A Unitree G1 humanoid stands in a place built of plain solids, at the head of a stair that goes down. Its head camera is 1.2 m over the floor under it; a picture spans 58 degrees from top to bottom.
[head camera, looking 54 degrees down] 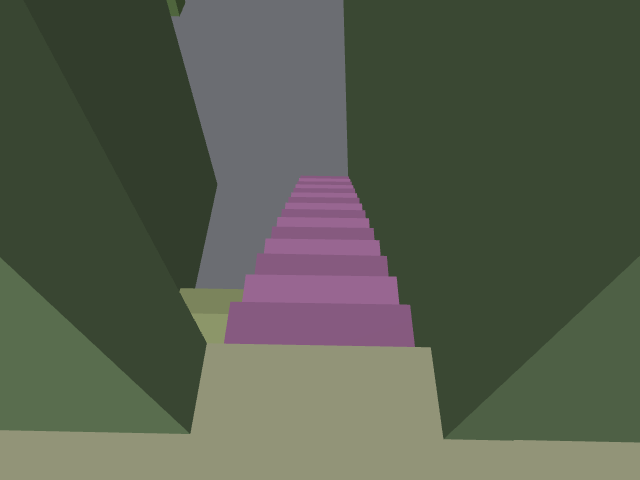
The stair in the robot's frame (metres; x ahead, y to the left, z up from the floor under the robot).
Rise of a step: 0.20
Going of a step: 0.24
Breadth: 0.65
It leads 1 degrees to the right of straight ahead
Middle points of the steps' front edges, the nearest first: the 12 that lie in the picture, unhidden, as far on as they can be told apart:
0.49 0.00 0.00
0.73 0.00 -0.20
0.97 0.00 -0.40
1.22 -0.01 -0.60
1.46 -0.01 -0.80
1.70 -0.02 -1.00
1.94 -0.02 -1.19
2.17 -0.03 -1.39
2.41 -0.03 -1.59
2.66 -0.04 -1.79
2.89 -0.04 -1.99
3.13 -0.05 -2.18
